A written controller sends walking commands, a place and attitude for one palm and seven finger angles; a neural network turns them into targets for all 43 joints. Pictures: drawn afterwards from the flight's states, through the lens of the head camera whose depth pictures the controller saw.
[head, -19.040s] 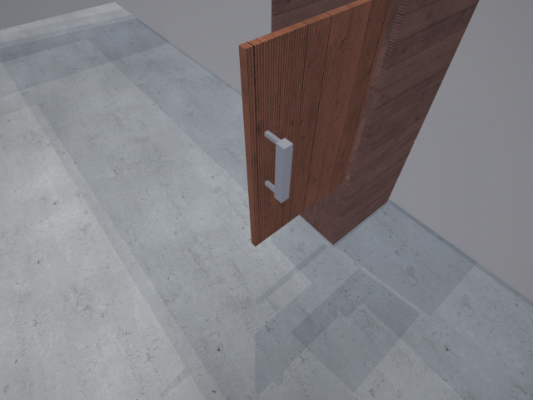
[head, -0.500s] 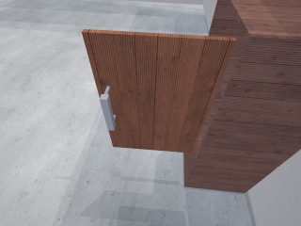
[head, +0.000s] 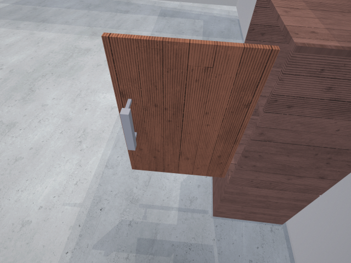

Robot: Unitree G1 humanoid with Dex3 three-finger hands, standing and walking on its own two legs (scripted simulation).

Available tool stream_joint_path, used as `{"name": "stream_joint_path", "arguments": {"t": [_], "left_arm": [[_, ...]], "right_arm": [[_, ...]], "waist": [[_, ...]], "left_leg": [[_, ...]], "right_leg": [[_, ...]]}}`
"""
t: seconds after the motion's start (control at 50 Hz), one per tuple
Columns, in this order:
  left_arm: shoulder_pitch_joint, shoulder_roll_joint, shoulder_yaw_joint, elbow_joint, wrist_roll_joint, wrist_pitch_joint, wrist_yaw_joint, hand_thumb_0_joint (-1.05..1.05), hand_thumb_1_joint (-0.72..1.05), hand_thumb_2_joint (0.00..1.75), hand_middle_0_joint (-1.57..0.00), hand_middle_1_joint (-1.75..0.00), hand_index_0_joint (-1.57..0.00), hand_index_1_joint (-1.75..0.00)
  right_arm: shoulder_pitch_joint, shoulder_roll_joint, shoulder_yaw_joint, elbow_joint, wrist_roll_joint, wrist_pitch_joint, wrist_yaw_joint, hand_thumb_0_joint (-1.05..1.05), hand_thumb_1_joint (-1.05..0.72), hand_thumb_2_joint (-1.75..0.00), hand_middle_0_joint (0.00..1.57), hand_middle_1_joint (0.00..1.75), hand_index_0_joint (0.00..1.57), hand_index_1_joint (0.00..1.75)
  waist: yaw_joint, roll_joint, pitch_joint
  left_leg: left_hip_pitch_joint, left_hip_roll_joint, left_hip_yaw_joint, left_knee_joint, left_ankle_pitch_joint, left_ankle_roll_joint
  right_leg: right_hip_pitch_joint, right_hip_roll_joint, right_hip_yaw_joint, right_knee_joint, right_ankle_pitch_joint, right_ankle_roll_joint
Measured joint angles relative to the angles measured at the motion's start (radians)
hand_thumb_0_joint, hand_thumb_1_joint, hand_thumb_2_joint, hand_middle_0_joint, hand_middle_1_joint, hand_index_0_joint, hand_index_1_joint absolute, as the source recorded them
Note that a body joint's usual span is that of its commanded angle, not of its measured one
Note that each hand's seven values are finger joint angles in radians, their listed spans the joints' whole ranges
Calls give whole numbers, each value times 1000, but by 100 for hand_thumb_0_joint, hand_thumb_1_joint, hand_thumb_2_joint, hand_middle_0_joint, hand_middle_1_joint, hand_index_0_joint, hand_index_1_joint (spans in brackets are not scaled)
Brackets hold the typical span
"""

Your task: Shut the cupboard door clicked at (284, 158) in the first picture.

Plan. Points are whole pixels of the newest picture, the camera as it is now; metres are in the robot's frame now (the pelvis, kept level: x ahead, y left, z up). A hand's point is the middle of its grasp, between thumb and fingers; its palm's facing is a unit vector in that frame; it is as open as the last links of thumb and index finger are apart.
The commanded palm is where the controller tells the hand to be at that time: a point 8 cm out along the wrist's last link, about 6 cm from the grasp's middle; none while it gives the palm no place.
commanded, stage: come to a stop and stand still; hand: left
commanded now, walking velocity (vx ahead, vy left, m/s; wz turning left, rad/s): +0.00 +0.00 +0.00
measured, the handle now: (130, 125) +0.50 +0.18 -0.02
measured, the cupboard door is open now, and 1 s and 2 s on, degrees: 91 91 91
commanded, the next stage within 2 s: look again from close up in 0.02 s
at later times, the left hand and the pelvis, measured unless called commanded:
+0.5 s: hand out of the picture -0.01 +0.16 -0.18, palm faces +0.01 -0.99 -0.17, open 7.4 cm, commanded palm none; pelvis +0.00 +0.00 +0.00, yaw +0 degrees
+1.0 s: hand out of the picture +0.00 +0.15 -0.18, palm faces +0.01 -0.98 -0.21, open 7.4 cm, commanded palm none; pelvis +0.02 -0.02 -0.01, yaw +0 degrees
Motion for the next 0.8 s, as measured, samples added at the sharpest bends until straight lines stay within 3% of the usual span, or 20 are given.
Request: {"name": "stream_joint_path", "arguments": {"t": [0.8], "left_arm": [[25, -22, 3, 15, 3, -4, 0, 1, 91, 90, -20, -29, -20, -30]], "right_arm": [[26, 31, 1, 42, -1, 2, -2, 1, -91, -90, 20, 30, 20, 30]], "waist": [[-1, -10, -9]], "left_leg": [[9, 9, 2, -17, 8, -10]], "right_leg": [[1, 9, 2, -3, 1, -16]]}}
